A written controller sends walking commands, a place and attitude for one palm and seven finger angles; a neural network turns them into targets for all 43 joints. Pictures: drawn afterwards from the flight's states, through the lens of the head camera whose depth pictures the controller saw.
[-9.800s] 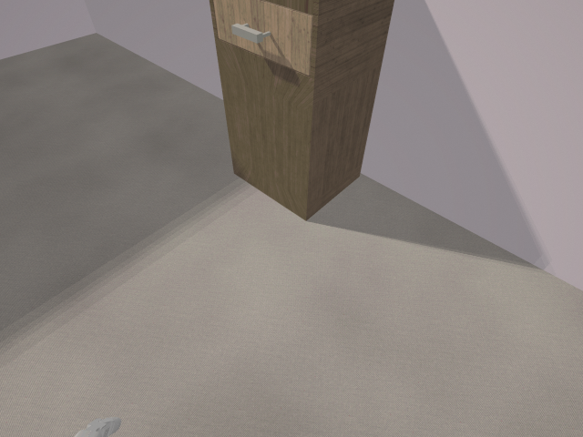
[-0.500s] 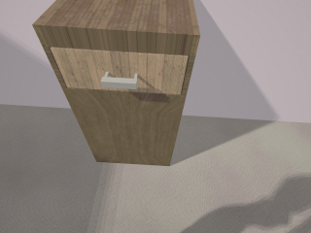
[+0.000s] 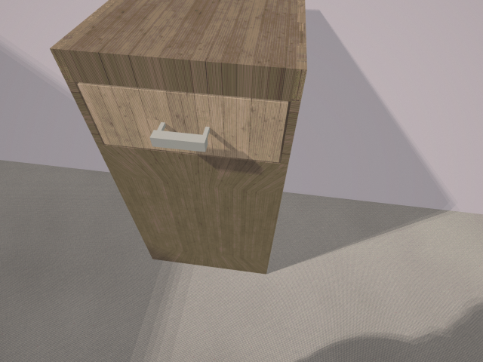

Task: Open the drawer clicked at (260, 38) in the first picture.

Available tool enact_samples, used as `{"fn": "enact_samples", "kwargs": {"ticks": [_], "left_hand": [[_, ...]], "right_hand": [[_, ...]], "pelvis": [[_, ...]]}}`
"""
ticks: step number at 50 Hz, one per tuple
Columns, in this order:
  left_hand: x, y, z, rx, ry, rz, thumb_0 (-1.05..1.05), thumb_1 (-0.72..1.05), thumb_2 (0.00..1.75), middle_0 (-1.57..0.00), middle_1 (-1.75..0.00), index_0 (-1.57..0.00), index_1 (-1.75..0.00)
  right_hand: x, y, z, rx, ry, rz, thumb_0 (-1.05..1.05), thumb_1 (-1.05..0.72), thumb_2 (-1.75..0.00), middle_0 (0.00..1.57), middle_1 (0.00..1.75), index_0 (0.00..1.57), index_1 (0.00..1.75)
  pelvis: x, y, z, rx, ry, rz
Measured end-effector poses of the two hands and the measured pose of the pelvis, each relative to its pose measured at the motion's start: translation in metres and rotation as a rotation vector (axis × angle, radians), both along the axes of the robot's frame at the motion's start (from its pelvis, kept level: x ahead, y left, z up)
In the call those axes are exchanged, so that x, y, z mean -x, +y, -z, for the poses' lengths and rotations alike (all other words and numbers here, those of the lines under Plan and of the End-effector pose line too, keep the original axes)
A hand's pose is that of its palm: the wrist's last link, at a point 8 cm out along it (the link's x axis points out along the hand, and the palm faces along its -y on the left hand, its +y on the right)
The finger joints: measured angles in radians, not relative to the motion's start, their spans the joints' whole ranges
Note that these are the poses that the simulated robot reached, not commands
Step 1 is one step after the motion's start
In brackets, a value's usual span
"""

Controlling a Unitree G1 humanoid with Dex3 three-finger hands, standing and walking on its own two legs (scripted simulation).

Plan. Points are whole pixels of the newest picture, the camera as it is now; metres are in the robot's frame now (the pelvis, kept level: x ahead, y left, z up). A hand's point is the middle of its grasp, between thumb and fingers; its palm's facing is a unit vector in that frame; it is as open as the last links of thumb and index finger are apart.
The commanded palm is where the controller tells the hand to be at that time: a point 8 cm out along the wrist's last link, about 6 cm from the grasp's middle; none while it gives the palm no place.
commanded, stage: come to a stop and stand still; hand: left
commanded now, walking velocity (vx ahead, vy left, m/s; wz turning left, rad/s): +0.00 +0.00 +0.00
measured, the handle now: (182, 134) +0.58 +0.18 +0.02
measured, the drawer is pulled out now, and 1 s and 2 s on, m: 0.00 0.00 0.00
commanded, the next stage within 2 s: look again from close up in 0.36 s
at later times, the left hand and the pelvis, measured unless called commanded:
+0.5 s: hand out of the picture +0.00 +0.16 -0.17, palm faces +0.01 -0.98 -0.21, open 7.3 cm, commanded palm none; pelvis +0.01 +0.00 +0.00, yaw -1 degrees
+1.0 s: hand out of the picture +0.00 +0.22 -0.18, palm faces -0.04 -0.98 -0.20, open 7.3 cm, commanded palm none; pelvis -0.01 +0.05 +0.00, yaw -2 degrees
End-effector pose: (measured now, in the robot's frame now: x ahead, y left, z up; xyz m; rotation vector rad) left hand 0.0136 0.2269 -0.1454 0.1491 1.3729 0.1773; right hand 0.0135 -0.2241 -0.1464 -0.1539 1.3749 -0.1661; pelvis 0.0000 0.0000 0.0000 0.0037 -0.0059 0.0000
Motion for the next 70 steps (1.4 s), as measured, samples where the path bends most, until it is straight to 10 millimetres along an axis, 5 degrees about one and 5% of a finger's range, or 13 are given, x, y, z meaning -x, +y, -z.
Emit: {"fn": "enact_samples", "kwargs": {"ticks": [10, 23, 29, 41, 51, 64, 70], "left_hand": [[0.027, -0.015, -0.004, 0.023, 0.096, -0.007, 0.00, 0.92, 0.89, -0.20, -0.30, -0.20, -0.30], [0.019, -0.019, -0.004, 0.016, 0.071, 0.001, 0.00, 0.91, 0.90, -0.20, -0.30, -0.20, -0.30], [0.019, -0.008, -0.004, 0.001, 0.039, 0.062, 0.00, 0.92, 0.89, -0.20, -0.30, -0.20, -0.30], [0.006, 0.032, 0.001, -0.001, -0.033, 0.072, 0.00, 0.92, 0.90, -0.20, -0.30, -0.20, -0.30], [0.020, 0.041, 0.001, 0.014, 0.019, 0.074, 0.00, 0.91, 0.90, -0.19, -0.30, -0.20, -0.30], [0.030, 0.022, 0.007, 0.047, 0.112, 0.056, 0.00, 0.91, 0.90, -0.19, -0.30, -0.20, -0.30], [0.025, 0.008, 0.010, 0.050, 0.110, -0.003, 0.00, 0.91, 0.90, -0.20, -0.30, -0.20, -0.30]], "right_hand": [[-0.013, -0.001, 0.001, -0.008, 0.005, -0.007, 0.01, -0.93, -0.90, 0.19, 0.30, 0.20, 0.30], [0.012, 0.008, 0.004, -0.039, 0.067, 0.012, 0.01, -0.92, -0.90, 0.19, 0.30, 0.20, 0.30], [0.017, 0.010, 0.007, -0.032, 0.019, 0.039, 0.02, -0.93, -0.90, 0.19, 0.30, 0.20, 0.30], [0.038, 0.047, 0.007, -0.039, -0.007, 0.021, 0.02, -0.93, -0.90, 0.19, 0.30, 0.20, 0.30], [0.054, 0.064, 0.004, -0.057, 0.040, 0.025, 0.01, -0.92, -0.90, 0.20, 0.30, 0.20, 0.30], [0.036, 0.049, 0.009, -0.049, 0.061, 0.047, 0.01, -0.91, -0.90, 0.20, 0.30, 0.20, 0.30], [0.001, 0.033, 0.010, -0.032, 0.071, 0.008, 0.01, -0.91, -0.90, 0.19, 0.30, 0.20, 0.30]], "pelvis": [[-0.011, -0.001, -0.003, -0.005, 0.000, 0.005], [-0.013, -0.004, -0.003, -0.008, -0.009, 0.006], [0.000, 0.009, 0.002, 0.019, 0.007, 0.037], [0.011, 0.038, 0.006, 0.007, -0.016, 0.039], [0.014, 0.047, 0.003, -0.001, 0.003, 0.042], [-0.012, 0.036, 0.009, -0.014, 0.026, 0.047], [-0.037, 0.026, 0.013, 0.010, 0.038, 0.023]]}}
